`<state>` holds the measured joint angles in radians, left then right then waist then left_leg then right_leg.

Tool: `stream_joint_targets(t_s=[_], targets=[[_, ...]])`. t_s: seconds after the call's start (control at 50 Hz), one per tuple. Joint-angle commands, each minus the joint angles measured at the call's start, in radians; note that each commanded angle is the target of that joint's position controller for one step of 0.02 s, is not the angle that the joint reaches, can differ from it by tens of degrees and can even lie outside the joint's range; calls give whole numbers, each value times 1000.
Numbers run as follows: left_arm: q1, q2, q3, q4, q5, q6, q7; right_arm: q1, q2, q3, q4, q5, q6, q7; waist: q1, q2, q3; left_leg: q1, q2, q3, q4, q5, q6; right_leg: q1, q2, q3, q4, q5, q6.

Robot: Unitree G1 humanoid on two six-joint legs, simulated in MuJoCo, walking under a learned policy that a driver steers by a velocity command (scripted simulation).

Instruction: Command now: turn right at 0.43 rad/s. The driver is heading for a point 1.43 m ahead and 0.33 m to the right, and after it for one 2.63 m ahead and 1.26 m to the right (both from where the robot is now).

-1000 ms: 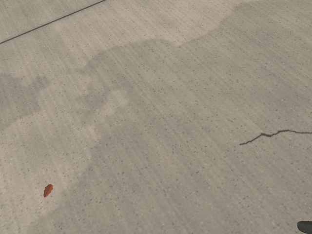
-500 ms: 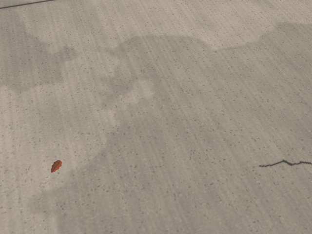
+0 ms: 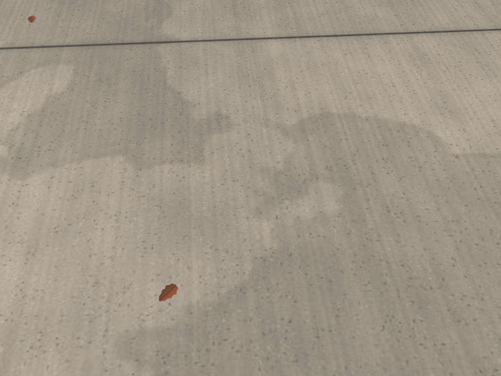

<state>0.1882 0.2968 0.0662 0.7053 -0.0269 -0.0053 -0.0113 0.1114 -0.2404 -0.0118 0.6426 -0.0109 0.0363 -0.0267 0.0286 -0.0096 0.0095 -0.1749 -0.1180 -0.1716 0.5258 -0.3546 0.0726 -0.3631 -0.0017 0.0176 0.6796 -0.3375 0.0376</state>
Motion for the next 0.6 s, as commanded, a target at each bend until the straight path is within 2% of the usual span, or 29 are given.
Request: stream_joint_targets(t_s=[0.02,0.04,0.06,0.08,0.1,0.12,0.14,0.16,0.18,0.22,0.26,0.34,0.36,0.38,0.4,0.42,0.44,0.46,0.48,0.5,0.52,0.54,0.56,0.58,0.6], targets=[[-76,117,28,-111,-4,-32,-12,33,-229,-83,-37,22,1,-22,-42,120,-34,161,318,-159,-5,831,136,-64,13,-7,-132,62,-39],[-40,128,32,-107,2,-35,-12,23,-224,-85,-41,25,-1,-27,-19,99,-60,138,283,-118,47,824,100,16,8,27,-210,222,-66],[16,199,52,-106,12,-40,-7,11,-206,-86,-65,10,-13,-30,-12,-15,-126,46,184,-34,205,714,33,166,-69,190,-218,556,-132],[59,289,79,-100,13,-41,-4,-34,-191,-84,-101,-18,-26,-29,-7,-195,-146,-189,0,96,435,313,-75,309,-235,441,-234,891,-296],[135,226,64,-81,15,-36,1,-70,-164,-75,-112,-34,-35,-21,36,-268,-175,-390,-50,75,609,-315,-112,428,-336,604,-295,930,-400],[121,189,52,-83,18,-33,10,-33,-159,-79,-101,-12,-39,-8,16,-159,-165,-421,4,15,704,-324,-116,418,-317,552,-290,825,-370],[72,179,54,-97,9,-26,19,-41,-139,-76,-90,4,-36,-1,-3,-86,-134,-440,28,16,722,-261,-125,389,-253,474,-279,746,-316],[22,181,56,-109,-6,-13,27,-48,-138,-78,-90,6,-33,3,-18,-46,-91,-462,45,24,652,-194,-134,348,-208,421,-288,678,-275],[-10,178,56,-123,-12,-1,38,-63,-142,-82,-91,5,-34,4,-26,-52,-92,-441,59,30,575,-139,-141,328,-172,398,-298,616,-249],[-16,192,65,-134,-6,24,47,-67,-110,-76,-92,9,-41,11,-28,-91,-95,-391,29,65,447,-86,-162,291,-123,397,-301,595,-241],[-6,203,72,-141,0,35,54,-61,-110,-77,-83,12,-49,13,-24,-116,-122,-354,17,61,340,-58,-169,289,-120,426,-286,588,-242],[-24,216,81,-159,-4,46,56,-46,-134,-86,-70,16,-63,18,-18,-160,-136,-240,1,47,175,14,-164,216,-102,500,-267,517,-218],[-28,209,79,-163,-10,48,56,-24,-144,-89,-63,22,-69,22,-22,-161,-160,-190,5,49,122,30,-155,186,-89,516,-283,315,-209],[-30,199,73,-167,-14,48,54,-16,-152,-93,-60,33,-75,27,-22,-168,-151,-121,14,54,61,45,-145,124,-70,539,-308,37,-201],[-41,193,67,-171,-12,47,50,8,-154,-100,-52,47,-82,31,-43,-178,-123,-30,21,67,-9,77,-133,34,-50,555,-325,-203,-192],[-57,178,57,-178,-8,41,47,57,-161,-109,-36,57,-90,29,-81,-177,-88,93,42,70,-77,96,-115,-84,-26,553,-299,-329,-172],[-46,125,38,-181,-1,33,43,150,-203,-127,-19,58,-96,20,-121,-100,-99,254,162,-29,-146,-1,-76,-229,30,474,-130,-413,-123],[-33,29,9,-211,-6,23,40,228,-282,-135,-17,20,-103,17,-115,137,-135,343,410,-394,-284,-351,24,-388,152,271,176,-353,-86],[-54,72,14,-254,-16,-1,35,153,-317,-140,-28,-27,-124,29,-59,231,-14,206,520,-656,-384,-546,102,-522,51,252,345,-199,-72],[-60,145,29,-237,-10,-8,32,84,-261,-126,-52,-14,-133,22,-47,198,44,146,505,-566,-384,-527,104,-546,-12,202,416,-108,-57],[-35,162,35,-205,5,-10,32,93,-210,-109,-46,3,-134,16,-52,141,47,119,443,-452,-370,-455,86,-514,-29,165,457,-42,-41],[-2,132,27,-181,20,-19,30,130,-184,-97,-32,10,-133,18,-52,104,27,101,389,-372,-362,-393,68,-475,-29,140,493,3,-37],[-9,98,16,-181,20,-32,25,181,-180,-89,-8,11,-137,21,-64,96,55,67,359,-320,-376,-353,73,-472,-29,129,507,48,-40],[-95,104,12,-186,124,-10,-26,243,-193,-83,38,-48,-118,33,-91,-13,90,-45,327,-267,-404,-353,63,-429,31,136,494,107,-48],[-85,76,8,-193,116,-4,-46,253,-210,-89,49,-39,-116,40,-73,56,102,-54,303,-242,-403,-314,65,-416,34,126,455,131,-50]])
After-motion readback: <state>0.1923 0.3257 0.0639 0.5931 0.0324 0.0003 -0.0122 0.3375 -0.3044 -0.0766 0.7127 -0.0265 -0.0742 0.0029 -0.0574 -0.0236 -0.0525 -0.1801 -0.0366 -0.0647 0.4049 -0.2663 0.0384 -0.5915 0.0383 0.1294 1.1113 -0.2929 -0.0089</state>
